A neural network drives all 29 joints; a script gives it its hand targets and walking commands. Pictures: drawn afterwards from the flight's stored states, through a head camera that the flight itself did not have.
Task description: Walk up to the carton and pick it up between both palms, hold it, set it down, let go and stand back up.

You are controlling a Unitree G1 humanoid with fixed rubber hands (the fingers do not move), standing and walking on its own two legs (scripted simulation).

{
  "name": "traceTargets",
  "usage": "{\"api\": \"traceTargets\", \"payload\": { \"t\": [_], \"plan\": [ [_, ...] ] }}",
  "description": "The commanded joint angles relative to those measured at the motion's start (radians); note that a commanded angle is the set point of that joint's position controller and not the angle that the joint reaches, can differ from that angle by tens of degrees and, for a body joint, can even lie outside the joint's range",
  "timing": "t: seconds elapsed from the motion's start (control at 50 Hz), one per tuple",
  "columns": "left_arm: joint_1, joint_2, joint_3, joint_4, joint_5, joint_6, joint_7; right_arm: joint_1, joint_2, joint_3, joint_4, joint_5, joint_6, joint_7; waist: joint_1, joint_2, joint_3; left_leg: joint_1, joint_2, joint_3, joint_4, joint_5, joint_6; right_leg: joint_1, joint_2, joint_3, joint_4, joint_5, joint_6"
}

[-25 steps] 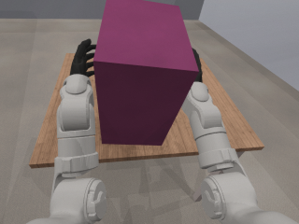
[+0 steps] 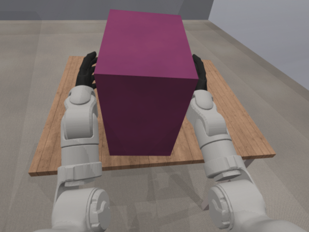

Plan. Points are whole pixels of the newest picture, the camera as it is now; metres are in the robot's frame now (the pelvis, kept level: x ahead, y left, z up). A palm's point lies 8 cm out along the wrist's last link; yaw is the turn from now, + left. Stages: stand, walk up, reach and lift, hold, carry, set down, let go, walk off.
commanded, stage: set down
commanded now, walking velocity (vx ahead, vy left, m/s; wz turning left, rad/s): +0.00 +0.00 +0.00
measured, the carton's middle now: (143, 89) +0.42 +0.02 +0.17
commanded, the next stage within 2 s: none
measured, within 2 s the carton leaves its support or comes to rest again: rests again in 1.80 s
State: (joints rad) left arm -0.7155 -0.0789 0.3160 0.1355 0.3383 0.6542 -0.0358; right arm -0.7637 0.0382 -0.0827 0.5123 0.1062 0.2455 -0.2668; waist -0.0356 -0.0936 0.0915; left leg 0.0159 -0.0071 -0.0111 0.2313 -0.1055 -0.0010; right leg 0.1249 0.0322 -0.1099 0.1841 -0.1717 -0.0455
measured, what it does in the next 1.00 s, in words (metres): stands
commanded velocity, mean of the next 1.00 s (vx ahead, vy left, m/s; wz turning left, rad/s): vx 0.00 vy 0.00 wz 0.00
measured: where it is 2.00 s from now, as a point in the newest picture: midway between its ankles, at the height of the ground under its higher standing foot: outside the picture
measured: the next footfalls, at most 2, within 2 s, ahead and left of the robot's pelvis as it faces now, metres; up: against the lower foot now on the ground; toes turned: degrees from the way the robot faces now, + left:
none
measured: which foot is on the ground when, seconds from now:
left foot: down 0.00-1.00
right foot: down 0.00-1.00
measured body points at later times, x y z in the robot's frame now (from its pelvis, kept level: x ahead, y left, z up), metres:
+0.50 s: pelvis +0.00 +0.00 +0.00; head -0.02 +0.03 +0.45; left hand +0.41 +0.16 +0.17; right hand +0.42 -0.11 +0.18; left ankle +0.03 +0.12 -0.75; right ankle -0.03 -0.08 -0.75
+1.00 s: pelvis +0.01 +0.01 +0.00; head +0.00 +0.02 +0.45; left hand +0.42 +0.17 +0.15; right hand +0.44 -0.10 +0.16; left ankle +0.03 +0.12 -0.75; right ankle -0.03 -0.08 -0.75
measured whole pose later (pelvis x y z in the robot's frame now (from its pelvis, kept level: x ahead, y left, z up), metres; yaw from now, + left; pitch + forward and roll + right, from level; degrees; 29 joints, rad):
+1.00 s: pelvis +0.01 +0.01 +0.00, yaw +0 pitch +2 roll +0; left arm -0.82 -0.09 0.48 0.71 0.35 0.25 0.01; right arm -0.88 0.09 -0.42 0.92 -0.25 0.06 -0.17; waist 0.02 -0.05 -0.06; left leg -0.15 -0.02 -0.01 0.18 -0.06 0.01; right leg -0.05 0.03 -0.10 0.15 -0.13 -0.04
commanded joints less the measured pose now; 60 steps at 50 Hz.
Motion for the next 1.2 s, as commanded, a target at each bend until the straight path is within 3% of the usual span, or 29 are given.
{"api": "traceTargets", "payload": {
  "t": [0.0,0.28,0.7,0.8,0.88,1.18],
  "plan": [
    [-0.666,-0.289,-0.33,-0.085,-0.107,-0.122,-0.114,-0.701,0.248,0.142,-0.184,-0.029,-0.094,0.105,-0.011,0.117,-0.534,0.144,-0.03,0.024,0.016,0.232,-0.006,0.049,0.002,-0.008,0.033,0.396,0.119],
    [-0.713,-0.31,-0.247,0.122,-0.076,-0.257,-0.106,-0.738,0.315,0.059,-0.008,-0.156,-0.164,0.169,0.016,0.114,-0.592,0.06,-0.028,0.012,-0.007,0.226,0.01,0.097,0.006,-0.005,0.054,0.459,0.113],
    [-0.809,-0.338,-0.165,0.34,-0.068,-0.431,-0.082,-0.759,0.405,-0.037,0.215,-0.281,-0.226,0.214,0.043,0.112,-0.674,0.016,-0.02,-0.003,-0.024,0.28,0.026,0.081,0.001,0.023,0.053,0.538,0.101],
    [-0.837,-0.336,-0.144,0.379,-0.062,-0.46,-0.075,-0.769,0.413,-0.08,0.25,-0.313,-0.234,0.228,0.048,0.125,-0.705,0.039,-0.014,-0.003,-0.027,0.263,0.019,0.032,0.002,0.02,0.037,0.474,0.092],
    [-0.843,-0.348,-0.128,0.411,-0.05,-0.485,-0.071,-0.783,0.427,-0.093,0.26,-0.336,-0.243,0.235,0.059,0.134,-0.726,0.036,-0.013,-0.004,-0.018,0.313,0.018,0.037,0.005,0.019,0.04,0.516,0.088],
    [-0.855,-0.335,-0.054,0.526,-0.017,-0.534,-0.075,-0.803,0.463,-0.144,0.282,-0.408,-0.252,0.253,0.073,0.101,-0.769,-0.009,-0.008,-0.006,-0.028,0.307,0.037,0.053,-0.007,0.026,0.054,0.566,0.089]
  ]
}}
